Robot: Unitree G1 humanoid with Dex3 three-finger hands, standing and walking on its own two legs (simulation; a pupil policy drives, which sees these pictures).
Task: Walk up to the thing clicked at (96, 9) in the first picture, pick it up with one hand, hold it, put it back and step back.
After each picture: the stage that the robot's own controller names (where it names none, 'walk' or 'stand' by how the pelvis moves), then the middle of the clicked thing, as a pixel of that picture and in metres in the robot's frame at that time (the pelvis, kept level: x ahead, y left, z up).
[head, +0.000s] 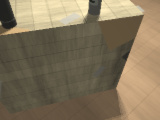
stand; out of the picture +0.84 -0.06 +0.14
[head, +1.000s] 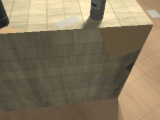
rise first; out of the picture +0.74 -0.03 +0.16
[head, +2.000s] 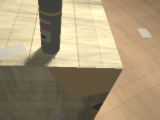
sink last; (50, 20) +0.48 +0.14 +0.17
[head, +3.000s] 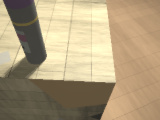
stand; (28, 29) +0.42 +0.19 +0.18
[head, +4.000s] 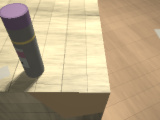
stand; (26, 46) +0.41 +0.19 +0.14
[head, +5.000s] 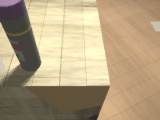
stand; (21, 38) +0.41 +0.20 +0.16
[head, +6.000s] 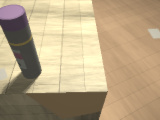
stand; (23, 47) +0.40 +0.20 +0.14
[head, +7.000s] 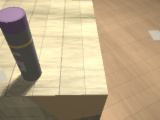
stand; (23, 49) +0.39 +0.20 +0.14
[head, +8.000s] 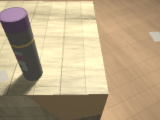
stand; (25, 49) +0.40 +0.20 +0.14
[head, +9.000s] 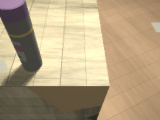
rise first; (23, 39) +0.41 +0.20 +0.14
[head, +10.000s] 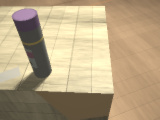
rise first; (35, 47) +0.41 +0.20 +0.15
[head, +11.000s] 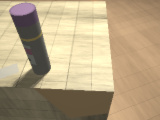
go down; (34, 43) +0.42 +0.20 +0.15
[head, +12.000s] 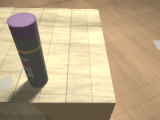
go down; (31, 55) +0.38 +0.18 +0.15
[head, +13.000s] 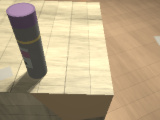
close in; (31, 46) +0.41 +0.18 +0.15
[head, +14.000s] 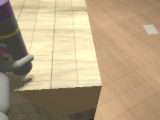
close; (10, 41) +0.41 +0.21 +0.17
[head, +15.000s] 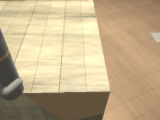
lift; out of the picture +0.32 +0.24 +0.18
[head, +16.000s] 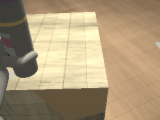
lift; (15, 34) +0.33 +0.18 +0.29
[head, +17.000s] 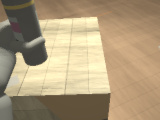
hold; (24, 20) +0.35 +0.16 +0.32
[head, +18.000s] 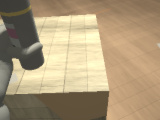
hold; (20, 25) +0.34 +0.16 +0.31
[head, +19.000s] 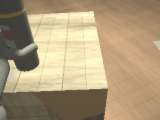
crouch; (15, 27) +0.35 +0.18 +0.30
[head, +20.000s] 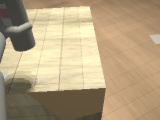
lower; (11, 7) +0.44 +0.20 +0.30
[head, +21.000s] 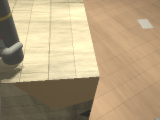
lower; (2, 27) +0.45 +0.23 +0.18
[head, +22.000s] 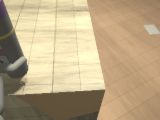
lower; (5, 42) +0.39 +0.22 +0.18
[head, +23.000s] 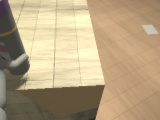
lower; (7, 39) +0.41 +0.22 +0.18
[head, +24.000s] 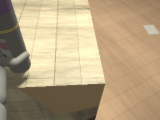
lower; (9, 37) +0.42 +0.22 +0.18
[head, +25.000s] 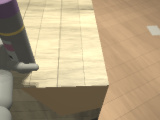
withdraw; (15, 38) +0.41 +0.21 +0.18
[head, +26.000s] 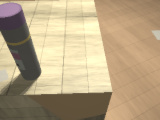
sink last; (21, 47) +0.39 +0.20 +0.17
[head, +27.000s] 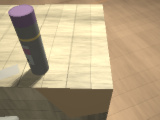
stand; (32, 44) +0.42 +0.21 +0.15
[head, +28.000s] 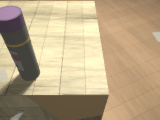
stand; (21, 49) +0.39 +0.21 +0.15
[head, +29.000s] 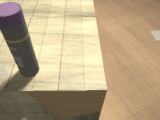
stand; (20, 45) +0.41 +0.22 +0.15
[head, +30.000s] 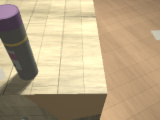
stand; (18, 48) +0.39 +0.22 +0.15
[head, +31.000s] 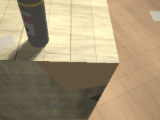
walk; (33, 11) +0.48 +0.16 +0.17
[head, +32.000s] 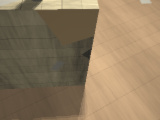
walk; out of the picture +0.75 +0.23 +0.17
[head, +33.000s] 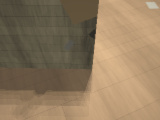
stand; out of the picture +1.08 +0.22 +0.17
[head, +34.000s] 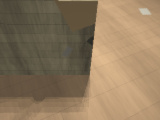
stand; out of the picture +1.07 +0.20 +0.14
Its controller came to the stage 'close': yes
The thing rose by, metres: 0.20
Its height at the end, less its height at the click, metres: +0.00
